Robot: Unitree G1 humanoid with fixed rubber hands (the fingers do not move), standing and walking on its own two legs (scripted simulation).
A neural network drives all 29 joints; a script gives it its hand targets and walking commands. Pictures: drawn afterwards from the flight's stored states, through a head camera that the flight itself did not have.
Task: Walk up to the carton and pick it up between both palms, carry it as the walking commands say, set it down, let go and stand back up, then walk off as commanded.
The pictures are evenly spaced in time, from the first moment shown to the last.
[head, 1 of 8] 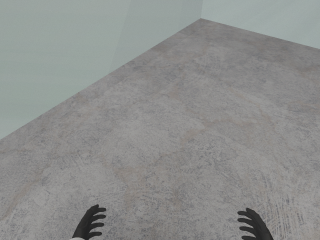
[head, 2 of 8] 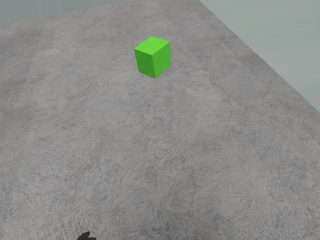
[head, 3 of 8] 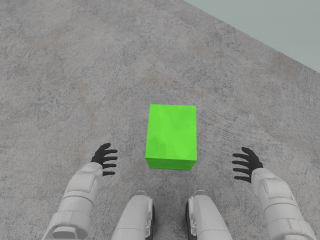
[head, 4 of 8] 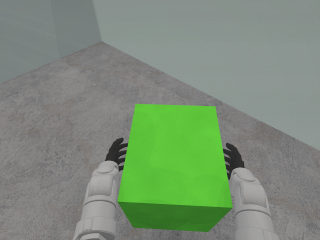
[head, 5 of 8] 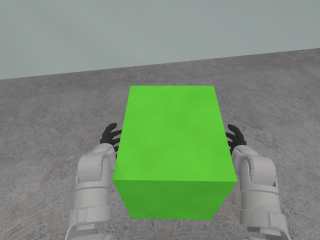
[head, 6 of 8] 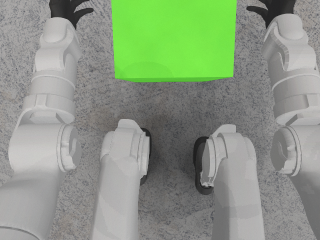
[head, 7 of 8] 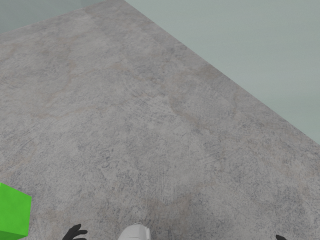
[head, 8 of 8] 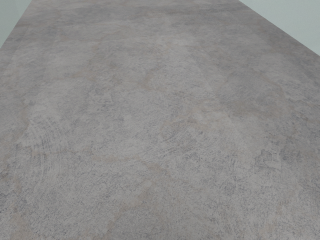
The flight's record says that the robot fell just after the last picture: no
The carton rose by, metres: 0.70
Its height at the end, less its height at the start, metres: +0.00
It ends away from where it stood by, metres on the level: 1.04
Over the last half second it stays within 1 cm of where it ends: yes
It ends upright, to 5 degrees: yes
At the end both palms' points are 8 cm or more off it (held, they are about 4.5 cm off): yes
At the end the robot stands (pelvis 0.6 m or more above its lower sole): yes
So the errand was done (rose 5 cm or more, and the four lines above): yes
